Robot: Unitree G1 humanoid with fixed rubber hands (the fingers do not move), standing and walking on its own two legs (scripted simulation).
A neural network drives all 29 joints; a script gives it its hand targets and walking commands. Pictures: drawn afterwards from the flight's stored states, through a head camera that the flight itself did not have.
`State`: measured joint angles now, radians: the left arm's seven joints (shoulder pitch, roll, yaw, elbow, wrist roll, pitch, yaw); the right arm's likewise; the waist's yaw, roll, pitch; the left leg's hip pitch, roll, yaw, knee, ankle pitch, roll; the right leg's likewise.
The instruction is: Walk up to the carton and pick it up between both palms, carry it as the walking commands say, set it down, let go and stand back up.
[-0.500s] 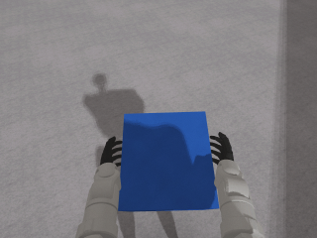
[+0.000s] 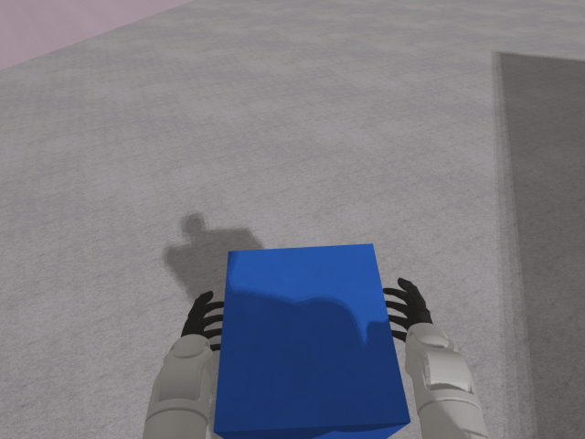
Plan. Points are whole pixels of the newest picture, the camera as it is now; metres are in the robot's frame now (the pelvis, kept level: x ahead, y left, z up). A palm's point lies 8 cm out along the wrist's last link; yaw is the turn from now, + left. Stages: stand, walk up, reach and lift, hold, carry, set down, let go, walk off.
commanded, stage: reach and lift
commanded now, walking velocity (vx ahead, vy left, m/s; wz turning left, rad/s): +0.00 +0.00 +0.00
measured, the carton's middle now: (305, 345) +0.32 -0.01 -0.06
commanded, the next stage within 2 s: hold in 1.44 s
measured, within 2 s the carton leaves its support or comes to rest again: neither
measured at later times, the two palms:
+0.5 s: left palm (178, 322) +0.29 +0.16 +0.07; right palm (425, 311) +0.28 -0.16 +0.09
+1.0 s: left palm (184, 332) +0.29 +0.15 +0.05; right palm (417, 300) +0.31 -0.16 +0.07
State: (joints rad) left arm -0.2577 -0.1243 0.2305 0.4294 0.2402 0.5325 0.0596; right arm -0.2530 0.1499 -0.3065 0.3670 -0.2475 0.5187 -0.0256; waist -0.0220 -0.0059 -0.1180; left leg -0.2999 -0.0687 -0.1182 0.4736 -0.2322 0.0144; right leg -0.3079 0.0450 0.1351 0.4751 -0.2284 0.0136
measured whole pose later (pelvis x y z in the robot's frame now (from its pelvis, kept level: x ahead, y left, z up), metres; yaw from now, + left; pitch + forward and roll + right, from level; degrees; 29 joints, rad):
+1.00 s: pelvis +0.02 -0.01 +0.01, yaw +0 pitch -6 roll +0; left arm -0.22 -0.13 0.21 0.26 0.26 0.76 0.02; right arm -0.27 0.15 -0.25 0.25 -0.30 0.74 -0.03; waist 0.02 0.00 -0.06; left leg -0.01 -0.04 -0.12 0.33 -0.21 0.00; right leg -0.02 0.04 0.10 0.34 -0.21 -0.01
